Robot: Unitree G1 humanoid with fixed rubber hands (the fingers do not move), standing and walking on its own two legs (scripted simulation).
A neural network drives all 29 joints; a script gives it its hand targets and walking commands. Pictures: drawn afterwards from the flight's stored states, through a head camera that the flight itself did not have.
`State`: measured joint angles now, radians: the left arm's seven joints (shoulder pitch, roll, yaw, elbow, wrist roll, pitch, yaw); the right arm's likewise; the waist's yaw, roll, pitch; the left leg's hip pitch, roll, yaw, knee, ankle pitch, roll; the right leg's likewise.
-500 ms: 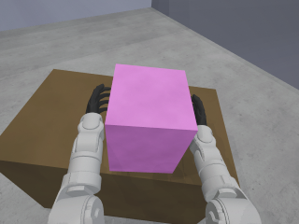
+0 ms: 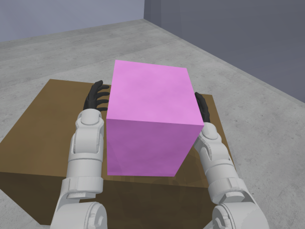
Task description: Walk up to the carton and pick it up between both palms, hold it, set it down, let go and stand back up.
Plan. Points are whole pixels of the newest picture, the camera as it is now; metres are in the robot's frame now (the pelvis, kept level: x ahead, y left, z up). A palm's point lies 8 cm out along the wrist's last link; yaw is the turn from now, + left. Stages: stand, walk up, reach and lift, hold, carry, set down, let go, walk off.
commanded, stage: reach and lift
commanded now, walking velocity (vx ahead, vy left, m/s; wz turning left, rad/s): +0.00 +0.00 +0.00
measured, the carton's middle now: (146, 121) +0.39 -0.02 +0.09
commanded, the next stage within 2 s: hold in 1.24 s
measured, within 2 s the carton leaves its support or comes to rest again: neither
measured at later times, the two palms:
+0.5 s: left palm (86, 107) +0.37 +0.14 +0.16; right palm (200, 116) +0.36 -0.16 +0.14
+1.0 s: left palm (83, 104) +0.36 +0.14 +0.18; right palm (201, 112) +0.35 -0.15 +0.16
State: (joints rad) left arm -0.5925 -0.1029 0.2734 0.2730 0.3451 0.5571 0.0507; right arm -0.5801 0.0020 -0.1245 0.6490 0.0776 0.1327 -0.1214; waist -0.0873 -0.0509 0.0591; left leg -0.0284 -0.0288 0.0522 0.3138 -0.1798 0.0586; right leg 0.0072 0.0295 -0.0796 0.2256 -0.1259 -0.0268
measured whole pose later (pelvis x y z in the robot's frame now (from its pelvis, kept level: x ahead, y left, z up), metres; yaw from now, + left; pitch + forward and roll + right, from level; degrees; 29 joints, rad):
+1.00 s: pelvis -0.01 -0.01 +0.00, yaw +1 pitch -9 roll -1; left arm -0.62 -0.06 0.30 0.16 0.35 0.69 -0.02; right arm -0.63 0.00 -0.05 0.56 0.15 0.23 -0.19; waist -0.09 -0.05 0.06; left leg 0.00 -0.02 0.03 0.35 -0.19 0.05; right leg 0.04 0.04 -0.09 0.26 -0.14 -0.04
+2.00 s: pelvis -0.02 -0.01 +0.00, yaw +1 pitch -11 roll -1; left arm -0.69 -0.05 0.33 0.14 0.37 0.78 -0.04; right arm -0.71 -0.01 -0.07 0.57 0.17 0.31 -0.19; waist -0.10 -0.05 0.07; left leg 0.02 -0.02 0.03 0.35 -0.18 0.04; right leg 0.06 0.04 -0.09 0.26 -0.13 -0.04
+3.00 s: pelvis -0.02 -0.01 +0.00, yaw +0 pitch -11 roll -1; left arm -0.68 -0.05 0.33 0.11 0.37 0.80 -0.05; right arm -0.70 -0.01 -0.06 0.54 0.19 0.32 -0.20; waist -0.10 -0.05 0.07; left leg 0.03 -0.02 0.04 0.35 -0.18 0.04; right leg 0.07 0.04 -0.09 0.26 -0.13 -0.04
